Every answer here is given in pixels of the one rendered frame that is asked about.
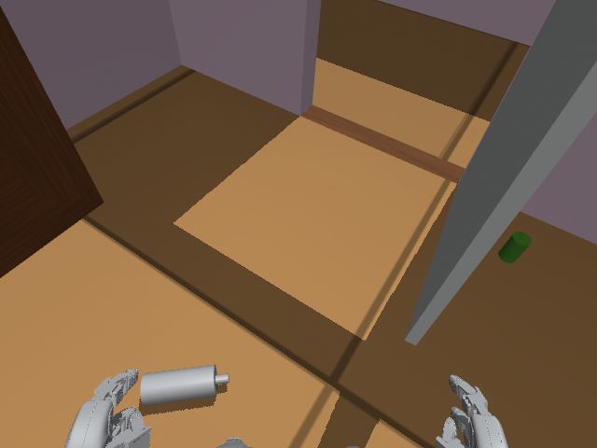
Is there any right robot hand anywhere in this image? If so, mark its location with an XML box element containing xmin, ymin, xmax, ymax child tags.
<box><xmin>436</xmin><ymin>374</ymin><xmax>508</xmax><ymax>448</ymax></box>

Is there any left robot hand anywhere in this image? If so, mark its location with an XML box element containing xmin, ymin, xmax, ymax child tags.
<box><xmin>64</xmin><ymin>369</ymin><xmax>150</xmax><ymax>448</ymax></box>

